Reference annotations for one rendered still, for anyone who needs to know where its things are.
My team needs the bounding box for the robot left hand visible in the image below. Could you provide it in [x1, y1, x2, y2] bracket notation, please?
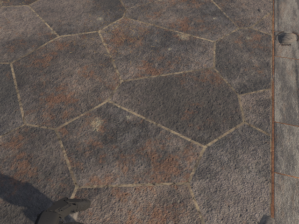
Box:
[35, 197, 91, 224]

